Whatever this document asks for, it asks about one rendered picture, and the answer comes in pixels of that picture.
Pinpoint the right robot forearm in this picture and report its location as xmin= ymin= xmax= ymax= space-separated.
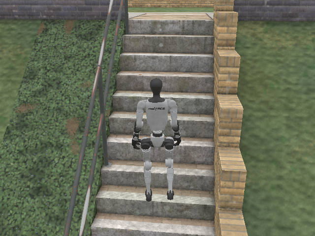
xmin=172 ymin=120 xmax=180 ymax=138

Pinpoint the right robot hand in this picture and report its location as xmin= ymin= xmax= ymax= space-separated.
xmin=172 ymin=136 xmax=181 ymax=146

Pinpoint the left robot forearm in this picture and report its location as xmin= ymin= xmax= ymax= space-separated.
xmin=132 ymin=122 xmax=141 ymax=141

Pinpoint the left robot hand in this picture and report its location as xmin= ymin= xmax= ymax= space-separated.
xmin=132 ymin=139 xmax=141 ymax=149

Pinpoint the robot right foot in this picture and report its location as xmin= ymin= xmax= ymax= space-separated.
xmin=167 ymin=190 xmax=174 ymax=200

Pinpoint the robot left upper arm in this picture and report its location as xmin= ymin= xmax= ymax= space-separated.
xmin=136 ymin=100 xmax=146 ymax=128

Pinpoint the robot left foot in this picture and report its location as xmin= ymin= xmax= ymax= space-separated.
xmin=145 ymin=189 xmax=152 ymax=202

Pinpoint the robot foot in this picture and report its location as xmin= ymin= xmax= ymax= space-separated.
xmin=167 ymin=190 xmax=174 ymax=200
xmin=145 ymin=189 xmax=152 ymax=202

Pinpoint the robot right upper arm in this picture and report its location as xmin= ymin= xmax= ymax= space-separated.
xmin=167 ymin=99 xmax=178 ymax=127

